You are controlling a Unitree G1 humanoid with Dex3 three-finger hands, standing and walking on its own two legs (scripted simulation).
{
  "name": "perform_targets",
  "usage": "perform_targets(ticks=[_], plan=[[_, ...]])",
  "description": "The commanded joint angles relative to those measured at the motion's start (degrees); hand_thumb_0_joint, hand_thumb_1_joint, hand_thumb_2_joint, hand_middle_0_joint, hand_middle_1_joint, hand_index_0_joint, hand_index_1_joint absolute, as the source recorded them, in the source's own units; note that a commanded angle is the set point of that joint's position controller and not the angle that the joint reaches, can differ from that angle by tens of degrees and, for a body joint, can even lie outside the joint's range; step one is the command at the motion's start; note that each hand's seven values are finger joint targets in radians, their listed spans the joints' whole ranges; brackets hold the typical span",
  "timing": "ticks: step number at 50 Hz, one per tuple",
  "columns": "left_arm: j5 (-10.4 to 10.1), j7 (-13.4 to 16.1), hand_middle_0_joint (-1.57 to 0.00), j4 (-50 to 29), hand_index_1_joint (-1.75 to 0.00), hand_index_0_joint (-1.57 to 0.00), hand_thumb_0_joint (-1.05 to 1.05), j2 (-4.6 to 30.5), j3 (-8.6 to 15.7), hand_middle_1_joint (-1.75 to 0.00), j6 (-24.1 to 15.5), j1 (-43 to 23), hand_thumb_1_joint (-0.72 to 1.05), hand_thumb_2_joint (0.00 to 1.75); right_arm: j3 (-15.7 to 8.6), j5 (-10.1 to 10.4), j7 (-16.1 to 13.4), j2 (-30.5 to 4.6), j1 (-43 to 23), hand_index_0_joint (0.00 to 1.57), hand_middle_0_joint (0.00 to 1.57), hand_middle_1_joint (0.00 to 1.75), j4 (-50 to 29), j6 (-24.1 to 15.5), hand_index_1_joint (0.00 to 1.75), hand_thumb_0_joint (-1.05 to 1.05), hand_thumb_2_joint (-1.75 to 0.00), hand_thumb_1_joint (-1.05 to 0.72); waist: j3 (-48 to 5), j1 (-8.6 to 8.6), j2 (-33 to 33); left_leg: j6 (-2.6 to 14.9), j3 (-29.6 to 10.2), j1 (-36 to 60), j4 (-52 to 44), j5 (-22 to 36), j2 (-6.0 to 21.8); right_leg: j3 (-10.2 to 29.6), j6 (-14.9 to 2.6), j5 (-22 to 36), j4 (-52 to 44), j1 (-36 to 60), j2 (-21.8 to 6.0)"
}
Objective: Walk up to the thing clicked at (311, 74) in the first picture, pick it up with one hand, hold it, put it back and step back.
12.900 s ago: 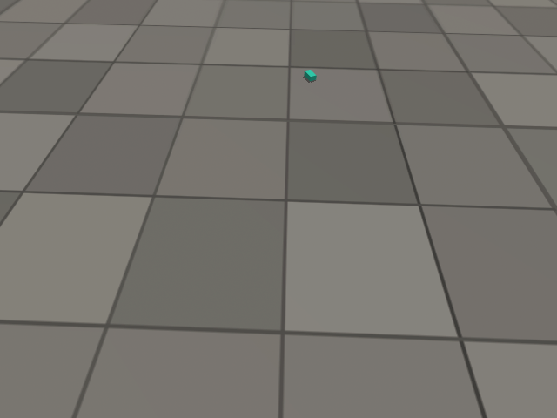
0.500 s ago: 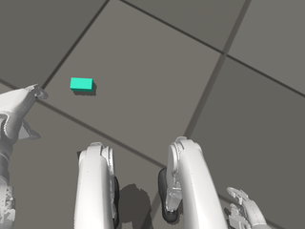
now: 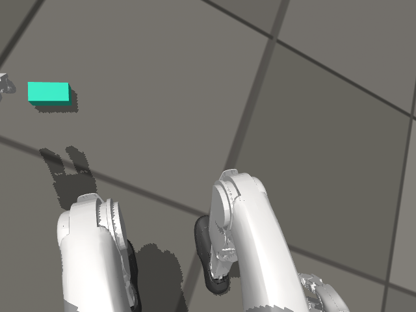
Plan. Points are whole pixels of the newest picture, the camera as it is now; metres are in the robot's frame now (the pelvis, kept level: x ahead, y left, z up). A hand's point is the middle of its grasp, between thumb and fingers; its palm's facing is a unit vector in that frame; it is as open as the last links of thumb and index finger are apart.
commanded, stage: rise first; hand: left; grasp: from above
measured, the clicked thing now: (50, 94) +0.59 +0.27 -0.35
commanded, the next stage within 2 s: none
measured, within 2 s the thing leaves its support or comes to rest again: neither
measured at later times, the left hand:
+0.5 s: hand out of the picture +0.49 +0.32 -0.20, palm faces -0.48 -0.03 -0.87, open 12.3 cm
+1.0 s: hand (4, 106) +0.51 +0.32 -0.21, palm faces -0.48 -0.03 -0.88, open 12.2 cm
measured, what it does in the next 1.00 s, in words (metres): stands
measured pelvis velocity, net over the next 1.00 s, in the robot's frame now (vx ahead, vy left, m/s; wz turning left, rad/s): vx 0.00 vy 0.00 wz -0.06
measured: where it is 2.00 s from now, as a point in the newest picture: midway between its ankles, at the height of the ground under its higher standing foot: (171, 279)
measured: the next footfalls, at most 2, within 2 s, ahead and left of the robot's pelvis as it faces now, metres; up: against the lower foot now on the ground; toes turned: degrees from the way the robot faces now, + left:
none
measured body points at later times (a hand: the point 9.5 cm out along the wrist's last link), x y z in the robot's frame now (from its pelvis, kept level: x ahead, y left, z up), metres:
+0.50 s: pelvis +0.00 +0.00 -0.02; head +0.27 +0.08 +0.33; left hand +0.51 +0.32 -0.15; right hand +0.04 -0.28 -0.11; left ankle +0.08 +0.11 -0.33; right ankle +0.10 -0.12 -0.33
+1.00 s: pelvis +0.00 +0.00 -0.04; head +0.28 +0.09 +0.31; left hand +0.53 +0.32 -0.16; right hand +0.03 -0.27 -0.12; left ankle +0.08 +0.11 -0.33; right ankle +0.10 -0.12 -0.33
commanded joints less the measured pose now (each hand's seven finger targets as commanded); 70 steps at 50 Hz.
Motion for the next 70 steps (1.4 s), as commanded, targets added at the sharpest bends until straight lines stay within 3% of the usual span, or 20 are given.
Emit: perform_targets(ticks=[1,3,9,15,20,26,30,33,36,39,40,52,59,61,69,70], plan=[[-0.8,3.3,-0.39,-7.9,-0.63,-0.38,0.0,17.7,3.6,-0.62,-1.0,-19.2,-0.19,0.71,-4.4,-1.0,-0.7,-15.7,13.1,0.2,0.2,0.3,-0.2,0.7,0.3,0.0,-0.9,-0.9,-41.4,-0.64,20.3,-1.67,-1.1,36.5,-13.0,15.7,-0.9,-1.9,-2.4,11.7,-10.1,13.2,2.2],[-0.2,3.7,-0.4,-6.7,-0.63,-0.39,0.0,17.9,3.5,-0.62,-1.2,-19.1,-0.19,0.71,-3.5,-1.5,-0.4,-15.4,13.4,0.2,0.2,0.3,-0.1,1.0,0.3,0.0,-0.9,-0.9,-40.1,-1.48,20.8,-1.43,-0.8,35.6,-12.2,16.2,-1.0,-2.3,-2.33,12.3,-10.1,13.2,2.6],[0.6,5.0,-0.38,-3.8,-0.66,-0.38,0.0,17.8,2.3,-0.66,-0.5,-19.6,-0.19,0.71,-2.7,-1.8,0.0,-16.0,13.0,0.2,0.2,0.3,-1.1,0.8,0.3,0.0,-0.91,-0.91,-37.6,-1.88,20.9,-1.15,-0.1,32.9,-10.9,14.6,-0.9,-2.3,-2.23,12.6,-9.4,13.2,2.8],[0.3,5.3,-0.36,-4.3,-0.69,-0.37,0.0,19.9,2.6,-0.71,0.4,-22.0,-0.21,0.72,-2.0,-2.2,0.1,-16.5,13.4,0.2,0.2,0.3,-1.4,0.7,0.3,0.0,-0.9,-0.91,-39.9,-2.5,20.8,-0.89,0.0,31.0,-9.5,14.3,-0.7,-2.8,-2.05,13.6,-8.4,15.2,3.2],[0.2,4.9,-0.34,-1.4,-0.72,-0.36,0.0,20.2,2.4,-0.74,1.3,-20.7,-0.21,0.72,-1.1,-2.4,0.1,-16.7,13.1,0.2,0.2,0.3,-1.8,0.9,0.3,0.0,-0.91,-0.91,-37.8,-2.7,20.7,-0.99,-0.5,30.1,-9.3,13.9,-0.6,-2.9,-2.08,13.1,-7.8,14.0,3.2],[-0.4,4.3,-0.32,-3.1,-0.75,-0.34,0.0,21.1,1.9,-0.78,1.2,-23.2,-0.22,0.72,-0.2,-2.4,0.4,-17.1,13.4,0.2,0.2,0.3,-2.3,0.9,0.3,0.0,-0.9,-0.91,-37.3,-4.29,22.2,-1.09,-1.1,29.2,-8.3,15.1,-0.4,-3.3,-2.08,14.6,-6.8,14.0,3.2],[-0.6,4.2,-0.33,-2.7,-0.74,-0.35,0.0,21.9,1.6,-0.77,0.8,-23.6,-0.22,0.72,0.5,-2.4,0.3,-17.0,12.9,0.2,0.2,0.3,-2.5,1.1,0.3,0.0,-0.9,-0.91,-37.3,-3.75,22.2,-0.95,-0.4,27.4,-7.8,13.0,-0.6,-3.0,-2.13,13.3,-7.0,14.5,3.5],[-0.5,4.0,-0.33,-1.4,-0.74,-0.35,0.0,22.1,1.7,-0.76,0.5,-23.4,-0.23,0.73,0.9,-2.8,0.3,-17.3,13.1,0.2,0.2,0.3,-2.7,1.1,0.3,0.0,-0.9,-0.91,-36.2,-4.89,21.4,-0.93,-0.8,26.3,-7.2,12.0,-0.6,-3.4,-2.03,12.6,-6.8,14.2,3.5],[-0.2,4.2,-0.32,-2.4,-0.76,-0.34,0.0,23.3,2.0,-0.78,0.4,-24.0,-0.24,0.74,1.2,-2.7,0.3,-17.3,13.1,0.2,0.2,0.3,-2.8,1.3,0.3,0.0,-0.9,-0.91,-36.7,-4.29,22.5,-0.89,-0.4,26.7,-6.8,12.4,-0.5,-3.3,-2.02,13.0,-7.0,14.7,3.7],[-0.7,4.5,-0.34,-1.9,-0.76,-0.33,0.0,22.8,1.6,-0.75,0.3,-23.8,-0.27,0.78,1.4,-2.4,0.2,-17.4,13.0,0.2,0.2,0.3,-2.6,1.3,0.3,0.0,-0.9,-0.91,-35.8,-4.27,21.9,-0.93,-0.7,26.2,-7.0,12.0,-0.5,-3.4,-2.11,12.7,-6.8,13.8,3.7],[-0.4,4.4,-0.34,-2.2,-0.75,-0.35,0.0,22.9,1.5,-0.77,0.3,-24.4,-0.22,0.73,1.4,-2.5,0.3,-17.4,13.0,0.2,0.2,0.3,-2.8,1.2,0.3,0.0,-0.9,-0.91,-36.5,-5.0,22.1,-0.84,-0.8,26.8,-6.4,12.5,-0.3,-3.6,-2.0,13.0,-6.8,14.0,3.9],[0.0,4.1,-0.36,-2.0,-0.73,-0.37,0.0,22.3,0.7,-0.74,1.0,-24.9,-0.2,0.71,1.6,-2.3,0.6,-17.9,13.8,0.2,0.2,0.3,-2.9,1.3,0.3,0.0,-0.9,-0.91,-36.1,-5.88,24.8,-1.45,-2.0,29.5,-6.9,15.6,-0.1,-4.2,-2.14,14.9,-5.7,12.3,3.6],[-0.2,4.5,-0.37,-1.8,-0.72,-0.38,0.0,22.7,0.6,-0.73,1.1,-26.1,-0.2,0.71,2.2,-2.2,0.7,-17.9,13.9,0.2,0.2,0.3,-3.4,1.3,0.3,0.0,-0.9,-0.91,-35.9,-6.31,23.6,-1.17,-1.7,28.3,-6.3,15.2,-0.2,-4.2,-2.02,15.3,-6.2,13.5,3.8],[-0.4,4.6,-0.36,-0.6,-0.73,-0.37,0.0,22.0,-0.1,-0.74,1.1,-26.4,-0.21,0.72,2.6,-2.3,0.7,-17.7,13.8,0.2,0.2,0.3,-3.6,1.1,0.3,0.0,-0.9,-0.91,-34.1,-7.2,23.1,-1.07,-1.7,26.8,-6.3,13.6,-0.2,-4.1,-1.98,14.4,-6.6,13.5,3.8],[0.0,5.2,-0.38,-0.8,-0.72,-0.38,0.0,23.9,0.4,-0.72,1.6,-28.5,-0.2,0.72,3.2,-2.2,0.6,-18.3,13.9,0.2,0.2,0.3,-4.1,0.9,0.3,0.0,-0.9,-0.91,-35.3,-7.57,25.8,-1.37,-2.0,28.2,-6.8,14.5,0.0,-4.3,-2.07,15.0,-6.3,13.7,3.9],[0.3,5.1,-0.37,0.8,-0.72,-0.38,0.0,23.0,-0.5,-0.73,1.8,-27.5,-0.2,0.72,3.4,-2.3,0.6,-18.1,14.0,0.2,0.2,0.3,-4.0,1.0,0.3,0.0,-0.9,-0.91,-35.1,-7.84,24.8,-1.28,-1.9,27.5,-6.8,14.0,0.0,-4.4,-2.05,14.8,-6.5,14.4,4.1]])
